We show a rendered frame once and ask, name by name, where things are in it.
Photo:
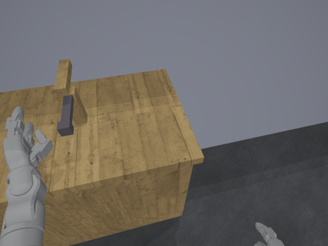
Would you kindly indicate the robot left forearm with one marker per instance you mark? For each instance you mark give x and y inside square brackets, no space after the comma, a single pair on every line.
[24,219]

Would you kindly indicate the robot left hand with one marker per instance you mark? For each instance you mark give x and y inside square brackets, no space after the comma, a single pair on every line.
[19,148]

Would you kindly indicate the robot right hand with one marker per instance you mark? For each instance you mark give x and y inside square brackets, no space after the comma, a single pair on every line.
[268,235]

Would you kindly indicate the tap lever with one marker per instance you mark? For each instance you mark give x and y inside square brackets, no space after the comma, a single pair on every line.
[65,127]

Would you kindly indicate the counter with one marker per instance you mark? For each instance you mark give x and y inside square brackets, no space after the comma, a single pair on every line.
[128,163]

